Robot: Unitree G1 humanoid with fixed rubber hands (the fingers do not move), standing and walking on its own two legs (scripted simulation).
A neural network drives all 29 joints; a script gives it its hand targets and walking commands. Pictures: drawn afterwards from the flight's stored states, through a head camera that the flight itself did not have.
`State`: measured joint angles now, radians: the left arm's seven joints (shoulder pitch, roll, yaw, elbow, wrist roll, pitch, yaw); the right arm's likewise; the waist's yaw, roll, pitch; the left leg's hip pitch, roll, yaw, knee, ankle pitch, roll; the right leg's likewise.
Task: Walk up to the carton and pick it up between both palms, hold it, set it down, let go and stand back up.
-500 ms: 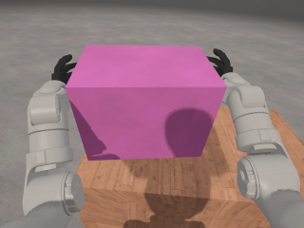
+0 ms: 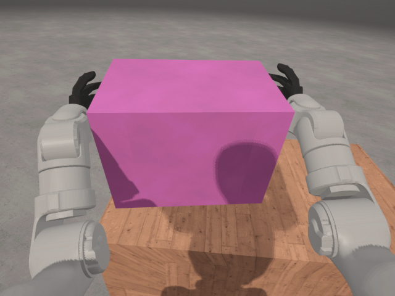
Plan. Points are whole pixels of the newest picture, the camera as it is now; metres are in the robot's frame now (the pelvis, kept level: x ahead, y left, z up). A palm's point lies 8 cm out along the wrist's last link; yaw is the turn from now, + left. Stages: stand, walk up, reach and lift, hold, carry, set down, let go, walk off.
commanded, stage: hold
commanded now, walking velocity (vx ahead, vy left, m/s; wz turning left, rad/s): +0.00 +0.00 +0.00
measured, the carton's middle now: (189, 132) +0.38 +0.01 +0.21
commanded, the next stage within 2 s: none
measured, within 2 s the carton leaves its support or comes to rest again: neither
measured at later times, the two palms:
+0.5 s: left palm (80, 113) +0.37 +0.20 +0.26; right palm (287, 102) +0.38 -0.18 +0.28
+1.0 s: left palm (81, 111) +0.37 +0.20 +0.26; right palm (287, 101) +0.38 -0.18 +0.28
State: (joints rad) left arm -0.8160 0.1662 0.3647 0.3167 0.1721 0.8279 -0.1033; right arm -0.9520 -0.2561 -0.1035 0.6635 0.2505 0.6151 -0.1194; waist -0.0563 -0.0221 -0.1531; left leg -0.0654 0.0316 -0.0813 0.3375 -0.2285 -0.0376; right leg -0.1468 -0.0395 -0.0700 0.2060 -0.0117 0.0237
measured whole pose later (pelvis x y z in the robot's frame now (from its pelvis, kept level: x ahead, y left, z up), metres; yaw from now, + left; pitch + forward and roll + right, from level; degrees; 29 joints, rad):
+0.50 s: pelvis +0.00 +0.00 +0.00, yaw +0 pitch -3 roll -1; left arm -0.78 0.16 0.33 0.26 0.17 0.84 -0.09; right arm -0.93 -0.27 -0.09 0.62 0.28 0.62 -0.12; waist -0.06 -0.02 -0.15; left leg -0.07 0.03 -0.09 0.35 -0.24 -0.04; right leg -0.14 -0.04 -0.07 0.20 -0.02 0.03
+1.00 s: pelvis +0.00 +0.00 +0.00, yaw +0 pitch -2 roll -1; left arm -0.81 0.17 0.35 0.28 0.17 0.84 -0.10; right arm -0.94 -0.26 -0.10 0.63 0.26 0.61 -0.12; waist -0.06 -0.02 -0.15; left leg -0.07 0.03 -0.09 0.34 -0.23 -0.04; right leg -0.14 -0.04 -0.08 0.20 -0.02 0.02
